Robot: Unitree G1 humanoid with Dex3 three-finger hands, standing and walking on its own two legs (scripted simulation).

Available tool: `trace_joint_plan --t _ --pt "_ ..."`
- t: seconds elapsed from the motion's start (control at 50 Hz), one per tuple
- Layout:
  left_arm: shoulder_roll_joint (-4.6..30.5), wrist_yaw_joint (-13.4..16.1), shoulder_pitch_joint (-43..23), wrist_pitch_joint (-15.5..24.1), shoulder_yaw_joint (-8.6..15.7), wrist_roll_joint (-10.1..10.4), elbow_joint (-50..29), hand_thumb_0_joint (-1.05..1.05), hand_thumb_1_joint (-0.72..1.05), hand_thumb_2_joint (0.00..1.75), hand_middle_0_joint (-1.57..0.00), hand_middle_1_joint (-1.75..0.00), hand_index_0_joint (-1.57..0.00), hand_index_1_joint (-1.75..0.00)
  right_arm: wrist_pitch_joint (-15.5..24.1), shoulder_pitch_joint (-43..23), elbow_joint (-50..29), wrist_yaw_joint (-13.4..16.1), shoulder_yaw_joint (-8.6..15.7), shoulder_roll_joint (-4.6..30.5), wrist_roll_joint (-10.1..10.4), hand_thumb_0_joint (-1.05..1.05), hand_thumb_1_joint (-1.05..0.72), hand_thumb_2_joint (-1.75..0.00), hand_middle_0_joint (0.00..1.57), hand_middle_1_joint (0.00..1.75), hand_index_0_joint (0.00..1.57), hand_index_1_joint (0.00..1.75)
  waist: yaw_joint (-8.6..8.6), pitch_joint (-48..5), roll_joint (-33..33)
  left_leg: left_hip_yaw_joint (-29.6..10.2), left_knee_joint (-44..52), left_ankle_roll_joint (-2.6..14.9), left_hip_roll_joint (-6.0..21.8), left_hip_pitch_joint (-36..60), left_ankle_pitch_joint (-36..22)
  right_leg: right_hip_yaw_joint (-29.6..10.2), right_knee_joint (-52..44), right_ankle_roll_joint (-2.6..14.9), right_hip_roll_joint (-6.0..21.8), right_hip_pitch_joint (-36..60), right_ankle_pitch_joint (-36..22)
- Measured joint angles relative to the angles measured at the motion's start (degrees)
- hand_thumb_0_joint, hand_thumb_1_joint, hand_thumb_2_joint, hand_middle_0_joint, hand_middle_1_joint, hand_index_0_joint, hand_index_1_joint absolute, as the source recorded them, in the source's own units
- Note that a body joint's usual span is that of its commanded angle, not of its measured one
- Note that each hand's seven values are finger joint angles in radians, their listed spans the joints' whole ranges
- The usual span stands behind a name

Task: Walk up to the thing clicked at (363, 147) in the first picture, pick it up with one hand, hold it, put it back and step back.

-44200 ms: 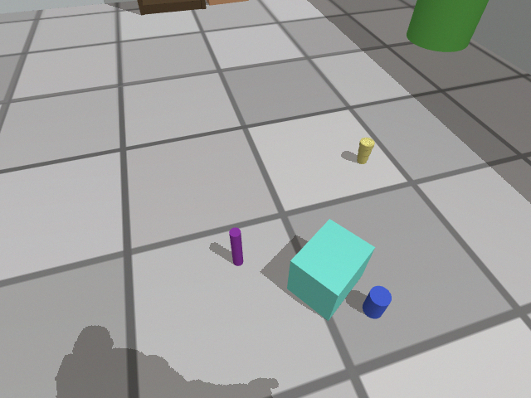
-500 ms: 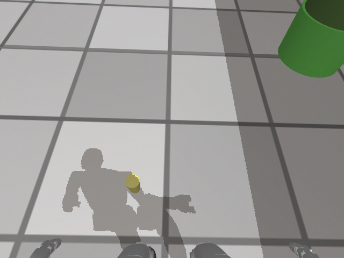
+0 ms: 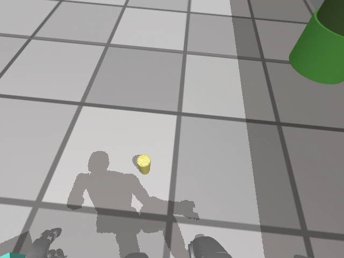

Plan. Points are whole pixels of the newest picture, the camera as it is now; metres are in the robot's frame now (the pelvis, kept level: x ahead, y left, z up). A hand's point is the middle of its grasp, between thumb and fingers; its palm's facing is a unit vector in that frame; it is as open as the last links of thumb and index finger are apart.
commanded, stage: step back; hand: left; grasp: from the side
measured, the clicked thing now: (144, 165) +0.63 +0.14 -0.69
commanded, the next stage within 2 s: none
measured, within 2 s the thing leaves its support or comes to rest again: neither
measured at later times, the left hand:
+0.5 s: hand out of the picture -0.07 +0.24 -0.13, palm faces -0.05 -0.91 -0.42, open 7.4 cm
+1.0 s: hand out of the picture -0.27 +0.22 -0.15, palm faces -0.08 -0.91 -0.40, open 7.4 cm
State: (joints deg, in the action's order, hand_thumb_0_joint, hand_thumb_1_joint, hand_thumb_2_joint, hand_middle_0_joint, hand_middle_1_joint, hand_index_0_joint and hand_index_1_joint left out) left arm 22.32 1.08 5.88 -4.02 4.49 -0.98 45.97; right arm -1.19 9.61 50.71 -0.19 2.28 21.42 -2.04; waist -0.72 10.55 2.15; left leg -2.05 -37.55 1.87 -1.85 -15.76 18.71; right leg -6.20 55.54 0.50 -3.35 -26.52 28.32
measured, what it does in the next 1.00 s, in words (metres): walks backwards: right foot, then left foot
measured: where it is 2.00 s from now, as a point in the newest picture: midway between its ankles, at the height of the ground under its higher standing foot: outside the picture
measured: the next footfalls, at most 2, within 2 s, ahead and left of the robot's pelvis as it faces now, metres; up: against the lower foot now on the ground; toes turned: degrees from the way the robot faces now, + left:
right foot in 0.28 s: -0.10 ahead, -0.15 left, +0.00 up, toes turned -3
left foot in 0.60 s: -0.17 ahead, +0.09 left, +0.00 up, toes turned -2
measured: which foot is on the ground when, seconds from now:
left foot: down 0.00-0.32, up 0.34-0.58, down 0.60-0.98, up 1.00-1.00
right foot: up 0.00-0.26, down 0.28-0.62, up 0.64-0.94, down 0.96-1.00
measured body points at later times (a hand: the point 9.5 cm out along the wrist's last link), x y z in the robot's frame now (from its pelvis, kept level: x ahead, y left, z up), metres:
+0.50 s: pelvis -0.17 -0.02 +0.00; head -0.13 -0.04 +0.45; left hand -0.07 +0.29 -0.10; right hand -0.09 -0.35 -0.12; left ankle -0.16 +0.10 -0.66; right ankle -0.14 -0.15 -0.72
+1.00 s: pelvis -0.36 -0.05 -0.01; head -0.31 -0.06 +0.44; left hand -0.26 +0.27 -0.13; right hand -0.24 -0.38 -0.12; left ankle -0.22 +0.09 -0.71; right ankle -0.39 -0.17 -0.73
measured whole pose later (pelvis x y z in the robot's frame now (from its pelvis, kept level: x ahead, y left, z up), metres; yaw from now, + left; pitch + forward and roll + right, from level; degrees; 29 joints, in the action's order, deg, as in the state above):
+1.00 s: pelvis -0.36 -0.05 -0.01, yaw -4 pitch -3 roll -1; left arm 21.3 -0.7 11.5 -2.9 4.5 -2.3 50.3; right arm -2.6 5.0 47.2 1.0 3.0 23.9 -2.0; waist 0.7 8.7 -2.5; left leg -3.9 -42.7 -0.3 3.0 -29.6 17.9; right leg -1.1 40.0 0.7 -2.4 -13.7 24.2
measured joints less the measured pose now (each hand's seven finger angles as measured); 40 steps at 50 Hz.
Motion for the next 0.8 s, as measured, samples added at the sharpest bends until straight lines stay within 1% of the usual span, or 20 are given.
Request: trace_joint_plan --t 0.06,0.12,0.2,0.24,0.28,0.3,0.32,0.36,0.38,0.42,0.46,0.5,0.56,0.6,0.62,0.64,0.68,0.7,0.74,0.8 --pt "0.3 0.0 1.3 0.2 0.3 0.5 0.5 0.01 0.90 0.90 -0.20 -0.30 -0.20 -0.30 0.1 -0.5 -0.6 0.4 -0.4 -0.7 -0.1 0.01 -0.90 -0.90 0.20 0.30 0.21 0.30 0.39 -1.0 0.0 0.3 2.5 -0.08 1.3 -0.8 -2.8 -1.6 11.1 0.20 -3.1 -1.3 0.6" --pt "0.5 -0.2 2.9 0.5 0.7 0.3 0.6 0.01 0.90 0.90 -0.20 -0.30 -0.20 -0.30 0.2 -1.6 -1.9 0.7 -0.3 -0.8 -0.1 0.01 -0.90 -0.90 0.21 0.30 0.21 0.30 0.91 -1.1 -0.1 1.0 3.4 -0.10 2.4 -2.2 -4.7 -1.5 12.5 -1.14 -2.8 0.9 0.6" --pt "0.7 -0.4 4.4 0.4 0.8 0.0 1.1 0.01 0.90 0.90 -0.20 -0.30 -0.20 -0.30 0.5 -3.3 -4.3 0.9 -0.3 -0.5 0.0 0.01 -0.90 -0.90 0.21 0.30 0.21 0.30 1.41 -0.5 -0.5 2.2 2.3 -0.52 3.8 -5.1 -6.5 -0.3 3.1 -2.08 -0.3 6.1 1.1" --pt "0.7 -0.7 4.9 0.6 0.8 0.0 1.5 0.01 0.90 0.90 -0.20 -0.30 -0.20 -0.30 0.3 -4.1 -5.1 0.8 -0.3 -0.1 0.0 0.01 -0.90 -0.90 0.21 0.30 0.21 0.30 1.59 -0.4 -0.8 2.8 1.1 -1.13 4.4 -6.9 -7.2 1.1 -4.4 -1.72 1.3 9.1 -0.1" --pt "0.6 -1.1 5.3 1.0 0.8 -0.1 2.1 0.01 0.90 0.90 -0.20 -0.30 -0.20 -0.30 -0.2 -4.6 -5.6 0.6 -0.2 0.6 0.2 0.01 -0.90 -0.90 0.21 0.30 0.21 0.30 1.74 -0.7 -1.4 3.1 -0.6 -1.97 5.0 -9.2 -7.8 2.7 -14.1 -0.74 2.4 12.8 -4.1" --pt "0.0 -1.2 5.3 1.3 0.8 -0.3 2.7 0.01 0.90 0.90 -0.20 -0.30 -0.20 -0.30 -0.5 -5.0 -5.5 0.5 0.0 1.2 0.4 0.01 -0.90 -0.90 0.21 0.30 0.21 0.30 1.75 -0.7 -2.7 2.6 -1.7 -2.46 5.8 -10.3 -8.0 3.5 -16.8 -0.85 1.8 13.6 -4.1" --pt "-0.9 -1.3 5.4 1.5 0.7 -0.7 3.0 0.01 0.90 0.90 -0.20 -0.30 -0.20 -0.30 -1.0 -5.2 -5.1 0.6 0.4 1.9 0.7 0.01 -0.90 -0.90 0.21 0.30 0.21 0.30 1.21 -0.3 -4.7 0.7 -2.7 -2.21 6.2 -11.2 -7.4 4.5 -17.0 -0.77 0.7 13.6 -4.9" --pt "-1.5 -1.9 6.5 1.4 0.1 -1.2 2.8 0.01 0.90 0.90 -0.20 -0.30 -0.20 -0.30 -1.8 -4.4 -3.8 1.2 0.9 1.9 1.0 0.01 -0.90 -0.90 0.20 0.30 0.21 0.30 1.56 -1.4 -4.5 -2.5 -9.5 -2.25 2.3 -13.6 3.0 4.4 -15.6 -0.26 1.6 11.7 -5.8" --pt "-1.7 -1.9 7.1 1.4 -0.1 -1.2 2.7 0.01 0.90 0.90 -0.20 -0.30 -0.20 -0.30 -2.1 -3.8 -3.3 1.3 1.0 1.8 1.2 0.01 -0.90 -0.90 0.20 0.30 0.21 0.30 2.07 -1.8 -3.7 -3.6 -14.7 -2.37 -0.1 -14.6 5.8 3.8 -15.6 -0.06 2.5 11.1 -6.5" --pt "-2.3 -1.6 7.5 1.1 -0.3 -1.4 2.7 0.01 0.90 0.90 -0.20 -0.30 -0.20 -0.30 -2.0 -2.1 -2.6 1.4 1.0 2.2 1.6 0.01 -0.91 -0.90 0.20 0.30 0.21 0.30 2.21 -2.5 -3.3 -5.0 -23.3 -2.23 -3.5 -15.5 6.8 3.6 -17.0 -0.15 3.8 10.6 -8.3" --pt "-2.4 -1.3 7.2 0.9 -0.2 -1.6 2.4 0.01 0.90 0.90 -0.20 -0.30 -0.21 -0.30 -1.6 -0.3 -2.2 1.4 1.0 2.5 1.7 0.01 -0.91 -0.90 0.20 0.30 0.21 0.30 1.94 -2.9 -3.2 -4.8 -27.2 -2.33 -4.7 -14.5 7.0 4.0 -18.1 -0.27 4.5 9.8 -10.0" --pt "-2.1 -0.8 6.3 1.0 -0.2 -1.8 1.6 0.01 0.90 0.90 -0.20 -0.30 -0.21 -0.30 -1.4 1.3 -1.8 1.3 0.9 2.5 1.6 0.01 -0.91 -0.90 0.20 0.30 0.20 0.30 1.56 -2.9 -3.0 -4.0 -25.6 -2.50 -4.2 -11.5 8.1 4.8 -18.6 -0.42 5.0 8.7 -11.3" --pt "-1.0 -0.2 4.2 1.2 -0.1 -1.8 -0.4 0.01 0.90 0.90 -0.20 -0.30 -0.21 -0.30 -1.3 2.9 -1.1 1.3 0.7 2.0 1.1 0.01 -0.91 -0.90 0.20 0.30 0.20 0.30 0.84 -2.2 -2.4 -1.7 -13.6 -2.24 -1.7 -4.7 8.9 6.4 -17.7 -0.78 5.7 6.6 -12.5" --pt "-0.2 -0.1 2.5 1.1 -0.2 -1.2 -1.7 0.01 0.90 0.90 -0.20 -0.30 -0.21 -0.30 -0.9 3.5 -0.5 1.1 0.7 1.6 0.8 0.01 -0.91 -0.90 0.20 0.30 0.20 0.30 0.30 -1.6 -1.8 -0.1 -1.8 -1.69 -0.5 0.3 3.3 7.5 -15.2 -1.21 6.5 4.4 -12.4" --pt "0.5 -0.1 1.4 0.8 -0.1 -1.0 -2.0 0.01 0.90 0.90 -0.20 -0.30 -0.21 -0.30 -0.7 3.1 0.2 1.1 0.9 0.7 0.5 0.01 -0.91 -0.90 0.20 0.30 0.20 0.30 0.56 -0.5 0.2 0.9 -0.2 -1.15 -1.6 1.0 1.3 6.7 -13.7 -1.32 7.7 3.5 -12.4" --pt "0.8 0.0 0.7 0.6 0.0 -0.6 -1.9 0.01 0.90 0.90 -0.20 -0.30 -0.20 -0.30 -0.8 2.7 0.6 0.9 0.7 0.1 0.3 0.01 -0.91 -0.90 0.20 0.30 0.20 0.30 1.05 0.2 1.3 1.6 -0.4 -0.77 -2.0 0.7 0.7 5.2 -12.2 -0.82 7.4 2.7 -10.3" --pt "0.5 0.1 0.1 -0.1 0.0 -0.4 -1.2 0.01 0.90 0.90 -0.20 -0.30 -0.20 -0.30 -0.7 2.3 0.6 0.3 0.2 -0.3 0.0 0.01 -0.91 -0.90 0.20 0.30 0.21 0.30 0.33 0.2 0.5 0.9 -1.2 -0.34 -0.8 -0.9 -0.2 2.3 -4.2 -0.29 3.2 0.5 -1.3" --pt "0.5 0.1 0.0 -0.4 0.0 -0.1 -0.9 0.01 0.90 0.90 -0.20 -0.30 -0.20 -0.30 -0.5 2.1 0.5 0.3 -0.1 -0.5 -0.1 0.01 -0.91 -0.90 0.20 0.30 0.21 0.30 0.02 0.1 0.3 0.6 -0.6 -0.35 -0.2 -1.3 -1.1 0.7 0.9 0.05 1.1 -0.5 0.6" --pt "0.6 0.0 0.3 -0.4 0.0 0.3 -0.3 0.01 0.90 0.90 -0.20 -0.30 -0.20 -0.30 -0.3 1.7 0.3 0.6 -0.5 -0.9 -0.2 0.01 -0.90 -0.90 0.21 0.30 0.21 0.30 0.03 -0.6 0.3 0.6 1.1 -0.50 0.8 -2.0 -3.2 -1.2 9.4 0.41 -1.6 -1.7 1.1" --pt "0.5 -0.4 1.4 -0.2 0.2 0.3 0.1 0.01 0.90 0.90 -0.20 -0.30 -0.20 -0.30 -0.2 0.3 -0.9 0.9 -0.4 -0.7 -0.4 0.01 -0.90 -0.90 0.21 0.30 0.21 0.30 0.35 -1.4 -0.1 1.1 2.5 -0.62 2.2 -3.8 -5.8 -1.2 13.1 -0.53 -2.2 0.0 0.9"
